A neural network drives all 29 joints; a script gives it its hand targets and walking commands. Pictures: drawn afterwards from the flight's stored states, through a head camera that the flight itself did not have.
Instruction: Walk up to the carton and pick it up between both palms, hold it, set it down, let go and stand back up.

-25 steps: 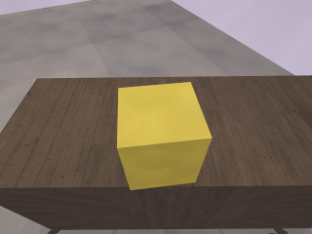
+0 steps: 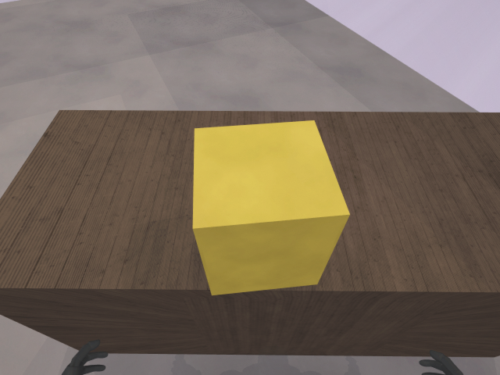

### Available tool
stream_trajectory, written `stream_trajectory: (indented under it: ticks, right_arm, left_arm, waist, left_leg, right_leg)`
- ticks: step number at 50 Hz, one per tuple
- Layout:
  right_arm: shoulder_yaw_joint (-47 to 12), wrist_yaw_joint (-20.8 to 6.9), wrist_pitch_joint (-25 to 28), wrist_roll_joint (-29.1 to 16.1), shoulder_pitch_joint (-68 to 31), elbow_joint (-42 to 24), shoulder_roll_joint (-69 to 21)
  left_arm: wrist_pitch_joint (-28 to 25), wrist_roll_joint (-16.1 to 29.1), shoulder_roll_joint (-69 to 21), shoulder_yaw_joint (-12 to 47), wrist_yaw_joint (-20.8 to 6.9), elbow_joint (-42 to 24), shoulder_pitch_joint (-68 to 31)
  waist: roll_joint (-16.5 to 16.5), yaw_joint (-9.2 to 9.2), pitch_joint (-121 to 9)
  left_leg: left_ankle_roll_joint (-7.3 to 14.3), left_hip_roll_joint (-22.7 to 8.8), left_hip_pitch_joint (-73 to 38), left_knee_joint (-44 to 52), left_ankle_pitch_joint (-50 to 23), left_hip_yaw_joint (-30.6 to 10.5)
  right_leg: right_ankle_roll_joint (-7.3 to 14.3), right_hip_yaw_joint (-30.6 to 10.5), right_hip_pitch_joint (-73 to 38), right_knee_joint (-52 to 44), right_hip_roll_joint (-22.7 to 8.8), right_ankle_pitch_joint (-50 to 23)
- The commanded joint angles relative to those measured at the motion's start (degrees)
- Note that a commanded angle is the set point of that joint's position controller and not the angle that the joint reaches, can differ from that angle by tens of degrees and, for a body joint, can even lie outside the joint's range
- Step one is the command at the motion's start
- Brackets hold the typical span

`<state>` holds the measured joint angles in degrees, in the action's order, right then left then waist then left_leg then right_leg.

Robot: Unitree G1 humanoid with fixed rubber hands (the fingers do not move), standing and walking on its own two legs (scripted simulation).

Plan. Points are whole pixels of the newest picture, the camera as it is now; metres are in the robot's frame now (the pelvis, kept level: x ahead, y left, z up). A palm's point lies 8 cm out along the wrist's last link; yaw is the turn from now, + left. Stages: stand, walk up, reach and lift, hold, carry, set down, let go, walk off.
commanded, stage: reach and lift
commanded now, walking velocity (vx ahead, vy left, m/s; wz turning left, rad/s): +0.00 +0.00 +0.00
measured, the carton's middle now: (260, 212) +0.39 +0.00 +0.01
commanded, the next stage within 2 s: none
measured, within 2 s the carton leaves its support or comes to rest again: neither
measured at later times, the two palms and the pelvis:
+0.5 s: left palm (108, 340) +0.19 +0.25 -0.06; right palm (448, 355) +0.16 -0.29 -0.07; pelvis +0.02 -0.02 +0.00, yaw +1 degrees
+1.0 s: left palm (113, 346) +0.17 +0.23 -0.05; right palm (426, 348) +0.17 -0.25 -0.04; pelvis +0.02 +0.00 +0.01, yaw -1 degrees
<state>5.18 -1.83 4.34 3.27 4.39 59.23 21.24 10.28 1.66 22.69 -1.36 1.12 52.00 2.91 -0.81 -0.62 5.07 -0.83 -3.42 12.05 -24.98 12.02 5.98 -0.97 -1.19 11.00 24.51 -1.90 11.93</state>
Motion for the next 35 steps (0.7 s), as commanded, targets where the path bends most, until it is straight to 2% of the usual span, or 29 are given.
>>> stream_trajectory:
  ticks: [1,2,5,8,10,12,15,17,25,28,35]
  right_arm:
    - [5.92,-2.46,2.24,0.02,-10.65,-9.65,9.89]
    - [6.26,-2.69,1.55,-1.35,-7.87,-10.8,9.7]
    - [7.08,-2.66,-0.26,-2.9,-2.44,-11.17,11.84]
    - [5.78,-2.34,-0.17,-4.58,0.83,-12.8,11.65]
    - [4.29,-2.13,0.8,-5.17,-0.45,-14.79,10.85]
    - [3.22,-1.84,1.02,-4.73,-1.68,-16.57,9.43]
    - [1.48,-1.43,0.25,-5.31,-1.44,-20.5,6.55]
    - [1.33,-1.25,-0.53,-5.93,0.55,-22.49,5.52]
    - [1.61,-0.17,-0.02,-4.55,6.23,-29.67,2.07]
    - [1.11,0.35,1.29,-4.49,7.21,-32.83,0.91]
    - [0.55,0.75,3.86,-3.98,9.49,-37.27,-1.07]
  left_arm:
    - [13.29,-1.2,6.8,-0.89,0.36,-21.25,-11.67]
    - [16.0,-1.91,6.08,-0.62,-0.1,-23.86,-10.28]
    - [20.4,-4.96,4.17,-2.99,-0.73,-30.08,-6.23]
    - [19.9,-7.21,2.77,-5.63,-0.93,-33.41,-0.91]
    - [18.73,-8.1,2.72,-6.21,-1.16,-33.51,0.02]
    - [17.71,-8.42,2.17,-5.87,-1.23,-33.07,-0.82]
    - [16.06,-7.07,1.72,-5.61,-1.26,-32.38,-1.92]
    - [15.07,-6.1,1.31,-5.61,-1.2,-32.78,-1.9]
    - [9.56,-3.07,-0.29,-5.98,-1.21,-35.78,-0.17]
    - [6.97,-2.15,-0.28,-6.6,-1.07,-35.79,1.11]
    - [1.44,-0.64,-2.58,-6.53,-0.12,-35.96,5.26]
  waist:
    - [-1.41,-0.57,-1.93]
    - [-0.14,-1.28,-4.43]
    - [0.89,-1.53,-11.2]
    - [3.08,-0.73,-14.18]
    - [2.31,-0.63,-12.09]
    - [0.74,-0.56,-7.42]
    - [-0.95,0.65,-2.0]
    - [-1.18,0.82,-1.23]
    - [-1.12,-0.22,-4.48]
    - [-2.1,0.34,-5.36]
    - [-1.17,1.69,-4.84]
  left_leg:
    - [-0.46,2.63,-9.93,-4.77,10.2,-0.73]
    - [-0.79,2.29,-11.77,-5.68,8.5,-1.36]
    - [-1.47,1.45,-14.1,-6.56,1.06,-1.99]
    - [-3.09,2.22,-15.34,-5.52,-13.54,-2.07]
    - [-3.09,3.34,-15.79,-4.39,-16.67,-1.87]
    - [-2.46,4.25,-15.01,-3.34,-13.92,-1.59]
    - [-1.6,5.08,-14.63,-0.3,-8.4,-0.33]
    - [-1.35,5.22,-15.07,1.64,-6.76,0.44]
    - [-0.8,5.36,-17.27,4.07,-6.52,1.03]
    - [-0.33,5.37,-17.29,4.61,-5.79,1.21]
    - [-0.01,4.69,-16.87,6.76,-5.4,0.93]
  right_leg:
    - [4.51,7.14,13.74,1.04,1.25,9.5]
    - [4.85,7.69,13.6,1.72,1.43,7.37]
    - [3.18,8.18,6.51,3.9,3.03,-1.77]
    - [1.89,8.01,-1.16,3.47,4.57,-14.51]
    - [0.92,7.96,-0.93,2.19,4.67,-18.2]
    - [0.48,7.26,0.87,1.14,4.23,-18.37]
    - [-0.22,5.38,2.39,-1.72,3.48,-16.53]
    - [-0.53,4.72,2.01,-3.18,3.27,-15.03]
    - [-0.81,4.26,2.2,-5.98,3.14,-12.66]
    - [-0.9,4.04,2.47,-6.85,3.1,-10.4]
    - [0.06,3.47,2.46,-9.17,3.69,-2.9]
